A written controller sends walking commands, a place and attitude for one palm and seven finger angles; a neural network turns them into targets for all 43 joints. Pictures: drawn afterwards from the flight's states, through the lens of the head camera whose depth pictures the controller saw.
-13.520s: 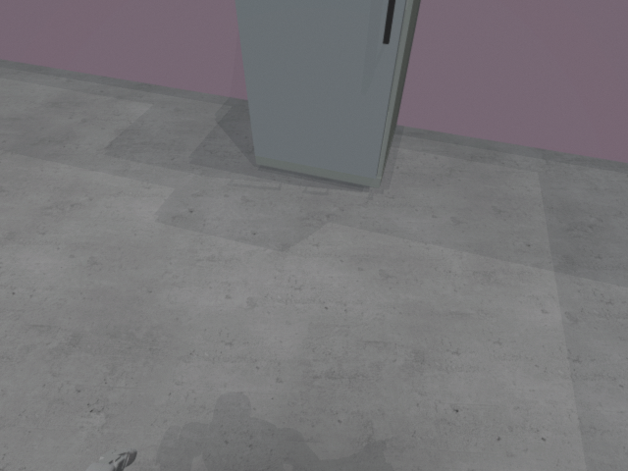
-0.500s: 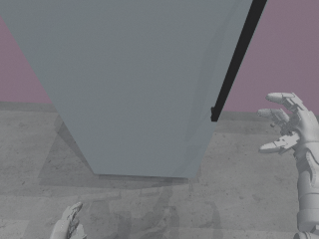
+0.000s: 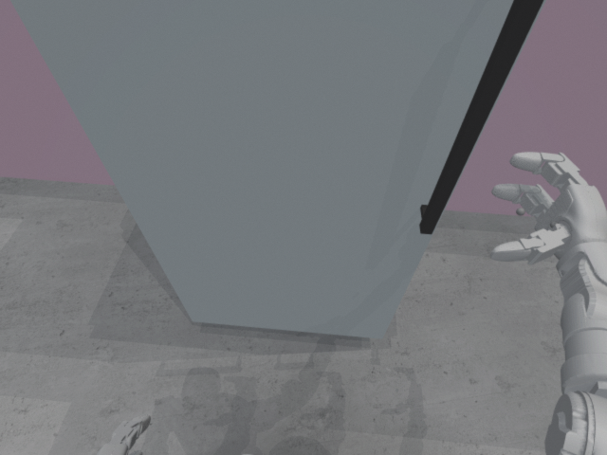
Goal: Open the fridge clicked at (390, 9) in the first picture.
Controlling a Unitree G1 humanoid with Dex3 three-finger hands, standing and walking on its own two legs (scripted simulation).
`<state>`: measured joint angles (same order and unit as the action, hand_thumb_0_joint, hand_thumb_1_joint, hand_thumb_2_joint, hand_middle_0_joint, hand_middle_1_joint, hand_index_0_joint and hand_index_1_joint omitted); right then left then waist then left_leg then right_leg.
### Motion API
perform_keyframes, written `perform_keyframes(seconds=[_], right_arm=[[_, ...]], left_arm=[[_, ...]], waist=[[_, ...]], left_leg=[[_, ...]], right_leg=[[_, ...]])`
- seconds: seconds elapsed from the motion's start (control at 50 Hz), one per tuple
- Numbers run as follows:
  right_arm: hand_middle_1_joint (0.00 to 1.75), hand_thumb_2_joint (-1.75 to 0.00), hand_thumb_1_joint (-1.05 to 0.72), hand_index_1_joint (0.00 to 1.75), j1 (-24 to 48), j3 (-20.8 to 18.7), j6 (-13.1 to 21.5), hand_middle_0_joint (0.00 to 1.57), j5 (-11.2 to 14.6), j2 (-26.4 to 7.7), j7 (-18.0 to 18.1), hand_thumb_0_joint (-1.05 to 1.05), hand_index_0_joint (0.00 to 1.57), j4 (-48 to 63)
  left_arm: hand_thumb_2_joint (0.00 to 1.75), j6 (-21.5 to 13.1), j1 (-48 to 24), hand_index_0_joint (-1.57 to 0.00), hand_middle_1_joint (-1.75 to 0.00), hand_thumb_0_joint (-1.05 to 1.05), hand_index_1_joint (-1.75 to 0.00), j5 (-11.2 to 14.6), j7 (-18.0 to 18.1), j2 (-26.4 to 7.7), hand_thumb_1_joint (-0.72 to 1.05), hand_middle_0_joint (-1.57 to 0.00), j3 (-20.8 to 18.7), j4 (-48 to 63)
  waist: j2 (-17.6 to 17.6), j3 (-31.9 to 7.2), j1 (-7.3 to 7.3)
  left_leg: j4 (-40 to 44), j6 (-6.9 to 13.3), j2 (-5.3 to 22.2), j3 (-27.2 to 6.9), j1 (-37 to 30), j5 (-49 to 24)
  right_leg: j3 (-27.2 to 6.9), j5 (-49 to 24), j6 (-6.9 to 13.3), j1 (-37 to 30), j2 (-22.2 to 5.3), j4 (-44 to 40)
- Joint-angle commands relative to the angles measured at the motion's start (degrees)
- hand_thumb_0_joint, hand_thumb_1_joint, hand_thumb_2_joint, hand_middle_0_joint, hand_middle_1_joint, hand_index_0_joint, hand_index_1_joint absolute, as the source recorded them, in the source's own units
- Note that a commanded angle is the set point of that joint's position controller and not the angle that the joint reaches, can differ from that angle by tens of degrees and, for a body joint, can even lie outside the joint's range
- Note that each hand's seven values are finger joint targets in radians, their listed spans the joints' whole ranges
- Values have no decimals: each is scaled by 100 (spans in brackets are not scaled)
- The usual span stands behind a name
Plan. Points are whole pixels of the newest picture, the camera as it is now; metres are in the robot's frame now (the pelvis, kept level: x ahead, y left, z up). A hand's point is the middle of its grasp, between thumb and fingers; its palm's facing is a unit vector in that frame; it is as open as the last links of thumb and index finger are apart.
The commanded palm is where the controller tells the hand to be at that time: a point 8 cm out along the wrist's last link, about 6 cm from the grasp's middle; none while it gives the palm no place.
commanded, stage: move the hooked fingers beside the handle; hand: right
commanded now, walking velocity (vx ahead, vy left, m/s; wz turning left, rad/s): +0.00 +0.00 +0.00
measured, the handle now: (470, 114) +0.52 -0.15 +0.19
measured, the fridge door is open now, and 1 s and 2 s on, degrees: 0 0 0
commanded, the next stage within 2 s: feel for the door with the fingertips in 1.10 s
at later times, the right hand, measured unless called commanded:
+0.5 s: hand (507, 191) +0.46 -0.22 +0.11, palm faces -0.03 +1.00 +0.02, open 14.0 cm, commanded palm +0.43 -0.27 +0.12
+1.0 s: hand (503, 198) +0.45 -0.22 +0.11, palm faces -0.01 +1.00 +0.02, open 14.0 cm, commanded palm +0.43 -0.27 +0.11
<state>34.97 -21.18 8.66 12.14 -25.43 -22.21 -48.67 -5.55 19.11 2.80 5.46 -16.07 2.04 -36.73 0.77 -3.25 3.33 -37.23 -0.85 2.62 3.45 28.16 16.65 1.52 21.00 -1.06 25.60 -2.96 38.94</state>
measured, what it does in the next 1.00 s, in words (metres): stands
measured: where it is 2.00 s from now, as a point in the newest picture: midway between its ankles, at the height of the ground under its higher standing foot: outside the picture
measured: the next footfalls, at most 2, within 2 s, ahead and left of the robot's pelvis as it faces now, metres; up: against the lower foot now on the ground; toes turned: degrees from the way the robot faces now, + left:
none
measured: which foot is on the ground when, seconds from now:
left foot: down 0.00-1.00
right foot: down 0.00-1.00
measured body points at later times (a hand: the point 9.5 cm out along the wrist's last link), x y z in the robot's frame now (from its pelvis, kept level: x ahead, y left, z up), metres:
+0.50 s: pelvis -0.01 -0.01 -0.01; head +0.06 -0.02 +0.43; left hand +0.02 +0.27 -0.12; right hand +0.45 -0.27 +0.11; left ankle +0.02 +0.13 -0.72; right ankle -0.02 -0.13 -0.72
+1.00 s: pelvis +0.00 -0.01 -0.01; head +0.06 -0.01 +0.44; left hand +0.06 +0.26 -0.11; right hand +0.45 -0.27 +0.11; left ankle +0.02 +0.13 -0.72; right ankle -0.02 -0.13 -0.72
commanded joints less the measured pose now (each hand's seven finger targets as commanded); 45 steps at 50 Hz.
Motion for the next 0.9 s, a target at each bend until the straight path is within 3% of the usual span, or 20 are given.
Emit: perform_keyframes(seconds=[0.0,0.04,0.06,0.08,0.14,0.16,0.26,0.3,0.36,0.38,0.48,0.5,0.56,0.6,0.68,0.74,0.78,0.8,0.82,0.88], right_arm=[[120,-30,50,120,2428,-502,453,30,7,-1861,102,0,30,888],[120,-30,50,120,2554,-459,615,30,-5,-1832,100,0,30,1035],[120,-30,50,120,2682,-443,697,30,31,-1834,98,0,30,1015],[120,-30,50,120,2782,-501,774,30,22,-1906,80,0,30,1046],[120,-30,50,120,3091,-341,820,30,18,-1791,19,0,30,605],[120,-30,50,120,3155,-221,813,30,39,-1666,-2,0,30,482],[120,-30,50,120,3694,-69,751,30,-98,-1698,-19,0,30,-56],[120,-30,50,120,3719,-142,793,30,-132,-1776,8,0,30,-134],[120,-30,50,120,3803,-342,917,30,-91,-1986,70,0,30,-154],[120,-30,50,120,3867,-436,976,30,-124,-2118,84,0,30,0],[120,-30,50,120,3551,-493,1018,30,-225,-2133,167,0,30,62],[120,-30,50,120,3630,-309,998,30,-219,-1908,170,0,30,149],[120,-30,50,120,3402,-499,897,30,-166,-2072,196,0,30,-70],[120,-30,50,120,3424,-420,886,30,-163,-1920,206,0,30,205],[120,-30,50,120,3309,-535,918,30,-170,-2060,225,0,30,446],[120,-30,50,120,3108,-235,896,30,-117,-1588,210,0,30,661],[120,-30,50,120,3152,-241,841,30,-75,-1606,199,0,30,589],[120,-30,50,120,3209,-54,780,30,-72,-1400,181,0,30,487],[120,-30,50,120,3183,-108,721,30,-48,-1404,196,0,30,337],[120,-30,50,120,3286,-231,715,30,-103,-1593,254,0,30,401]], left_arm=[[90,-106,279,-20,-30,0,-30,-16,51,-854,90,-20,-331,649],[90,-87,296,-20,-30,0,-30,-30,33,-830,90,-20,-329,679],[90,-64,333,-20,-30,0,-30,-40,34,-838,90,-20,-338,663],[90,-56,356,-20,-30,0,-30,-41,22,-842,90,-20,-340,660],[90,-18,393,-20,-30,0,-30,-16,34,-857,90,-20,-329,560],[90,4,443,-20,-30,0,-30,-17,41,-870,90,-20,-333,551],[90,66,580,-20,-30,0,-30,-33,47,-917,90,-20,-322,429],[90,72,621,-20,-30,0,-30,-50,25,-921,90,-20,-323,438],[90,98,714,-20,-30,0,-30,-84,17,-949,90,-20,-323,448],[90,99,707,-20,-30,0,-30,-82,0,-943,90,-20,-331,468],[90,173,794,-20,-30,0,-30,-97,-56,-927,90,-20,-357,540],[90,186,783,-20,-30,0,-30,-91,-74,-903,90,-20,-353,553],[90,240,846,-20,-30,0,-30,-90,-73,-949,90,-20,-371,557],[90,244,812,-20,-30,0,-30,-79,-87,-915,90,-20,-394,626],[90,285,823,-20,-30,0,-30,-92,-91,-903,90,-20,-387,643],[90,272,762,-20,-30,0,-30,-80,-118,-852,90,-20,-403,681],[90,278,748,-20,-30,0,-30,-58,-102,-867,90,-20,-403,641],[90,279,730,-20,-30,0,-30,-54,-102,-855,90,-20,-387,634],[90,283,739,-20,-30,0,-30,-55,-93,-870,90,-20,-388,623],[90,282,692,-20,-30,0,-30,-65,-71,-869,90,-20,-371,657]], waist=[[168,-1782,-50],[390,-2043,-59],[167,-2032,15],[215,-2173,-1],[311,-1844,138],[43,-1785,213],[351,-1653,353],[452,-1854,306],[233,-2074,277],[441,-2299,238],[550,-2479,145],[659,-2426,198],[200,-2133,194],[372,-2321,178],[475,-2381,132],[574,-2315,159],[500,-2118,207],[481,-1974,260],[203,-1841,266],[396,-2017,192]], left_leg=[[193,175,-213,-143,-1243,-1870],[131,194,-229,-155,-1245,-1989],[122,190,-247,-152,-1301,-2065],[111,177,-259,-182,-1330,-2077],[169,177,-268,-163,-995,-1690],[183,170,-275,-141,-981,-1633],[166,180,-266,-130,-527,-1272],[126,181,-279,-150,-490,-1230],[40,186,-298,-129,-629,-1251],[7,176,-302,-166,-654,-1358],[-100,190,-337,-106,-622,-1572],[-84,188,-342,-90,-540,-1586],[-32,187,-365,-65,-598,-1457],[-36,175,-367,-94,-675,-1603],[-80,190,-374,-105,-782,-1850],[-37,193,-389,-78,-632,-1844],[-1,196,-390,-68,-574,-1785],[29,191,-386,-61,-486,-1646],[51,185,-381,-37,-481,-1562],[7,198,-345,-80,-611,-1629]], right_leg=[[-10,-1706,215,-247,268,-429],[3,-1859,199,-389,258,-376],[-3,-1926,222,-368,243,-330],[-8,-1897,216,-373,244,-325],[-11,-1509,208,-248,236,-334],[-15,-1465,238,-192,226,-323],[-77,-1226,217,-101,228,-266],[-101,-1229,204,-117,235,-228],[-136,-1267,206,-30,228,-187],[-118,-1363,196,-130,223,-163],[-128,-1737,169,-235,192,-130],[-125,-1779,159,-301,184,-139],[-117,-1570,198,-29,161,-160],[-73,-1678,199,-156,178,-175],[-68,-1940,192,-200,169,-139],[-67,-2072,175,-431,148,-133],[-65,-1953,185,-365,139,-141],[-68,-1766,186,-312,149,-171],[-87,-1614,199,-187,149,-194],[-70,-1644,198,-194,191,-185]])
